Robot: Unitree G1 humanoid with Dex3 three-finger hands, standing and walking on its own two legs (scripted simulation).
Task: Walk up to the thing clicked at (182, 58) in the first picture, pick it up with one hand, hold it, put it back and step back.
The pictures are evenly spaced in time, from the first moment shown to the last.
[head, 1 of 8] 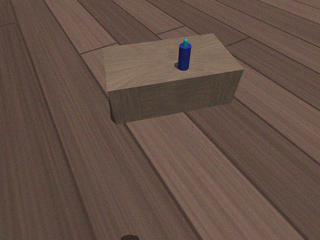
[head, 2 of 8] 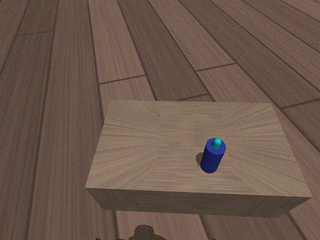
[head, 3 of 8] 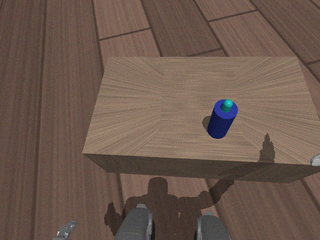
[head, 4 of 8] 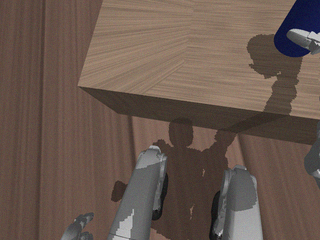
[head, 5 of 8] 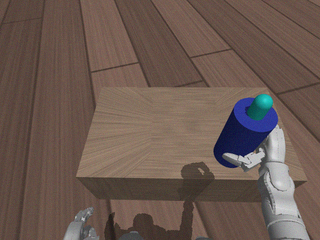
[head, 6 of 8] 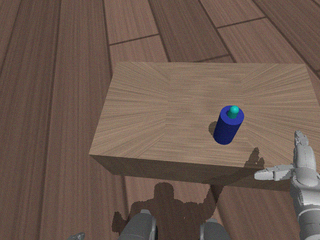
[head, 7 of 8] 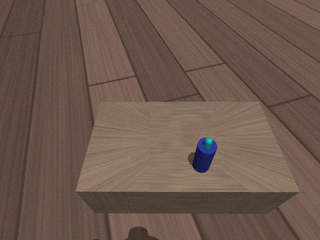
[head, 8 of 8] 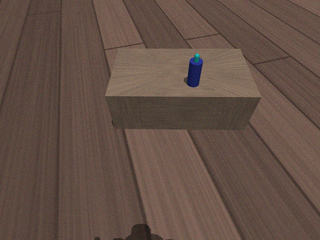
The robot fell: no
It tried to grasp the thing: yes
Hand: right
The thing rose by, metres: 0.37
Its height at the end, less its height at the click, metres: +0.00
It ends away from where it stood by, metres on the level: 0.01
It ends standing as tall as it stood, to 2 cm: yes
